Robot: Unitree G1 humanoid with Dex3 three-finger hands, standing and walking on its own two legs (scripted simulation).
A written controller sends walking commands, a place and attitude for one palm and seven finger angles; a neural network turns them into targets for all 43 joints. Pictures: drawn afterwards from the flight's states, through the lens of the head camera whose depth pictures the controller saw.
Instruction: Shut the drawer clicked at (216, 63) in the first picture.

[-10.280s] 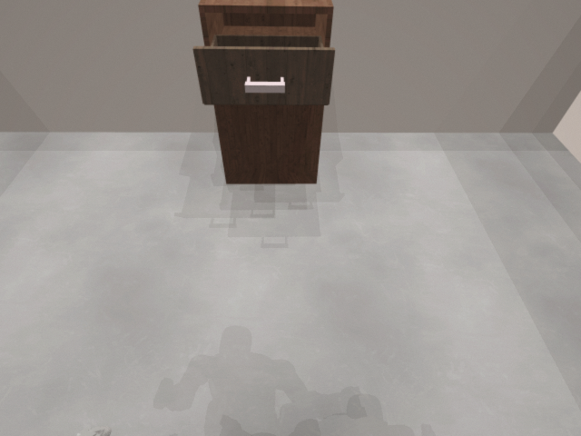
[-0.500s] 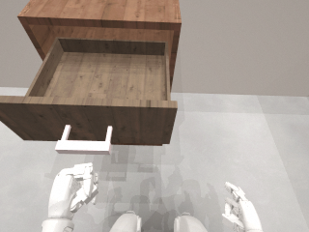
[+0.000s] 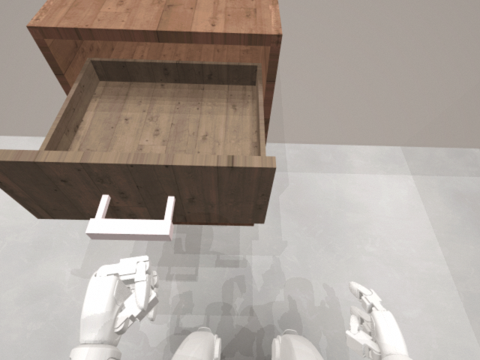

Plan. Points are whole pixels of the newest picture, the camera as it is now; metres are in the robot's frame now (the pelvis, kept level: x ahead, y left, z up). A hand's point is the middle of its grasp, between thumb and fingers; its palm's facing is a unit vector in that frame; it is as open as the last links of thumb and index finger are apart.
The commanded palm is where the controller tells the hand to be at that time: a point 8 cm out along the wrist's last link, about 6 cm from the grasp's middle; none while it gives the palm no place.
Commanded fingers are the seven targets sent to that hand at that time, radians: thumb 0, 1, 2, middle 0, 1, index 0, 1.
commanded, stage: push the drawer shut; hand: left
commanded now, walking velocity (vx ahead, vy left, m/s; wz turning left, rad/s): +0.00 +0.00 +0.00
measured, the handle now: (134, 216) +0.33 +0.19 +0.05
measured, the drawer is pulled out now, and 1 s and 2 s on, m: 0.29 0.21 0.09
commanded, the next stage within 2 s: none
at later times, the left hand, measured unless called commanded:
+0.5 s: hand (157, 262) +0.26 +0.14 +0.04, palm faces +0.03 -1.00 -0.05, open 3.1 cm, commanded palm +0.25 +0.19 +0.05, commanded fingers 0.00 0.90 0.90 -1.40 -1.60 -1.40 -1.60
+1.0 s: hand (162, 220) +0.33 +0.15 +0.04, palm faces +0.02 -1.00 -0.04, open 3.0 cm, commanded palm +0.32 +0.20 +0.05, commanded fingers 0.00 0.90 0.90 -1.40 -1.60 -1.40 -1.60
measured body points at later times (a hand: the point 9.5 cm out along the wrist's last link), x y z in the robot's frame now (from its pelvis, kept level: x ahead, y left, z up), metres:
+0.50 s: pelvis +0.00 -0.01 +0.00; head +0.08 +0.00 +0.45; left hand +0.25 +0.20 +0.05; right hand +0.17 -0.25 -0.09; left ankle +0.00 +0.09 -0.64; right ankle +0.02 -0.10 -0.64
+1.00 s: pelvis -0.02 -0.01 +0.01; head +0.07 +0.00 +0.45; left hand +0.32 +0.20 +0.04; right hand +0.14 -0.25 -0.09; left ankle +0.00 +0.09 -0.64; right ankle +0.02 -0.10 -0.64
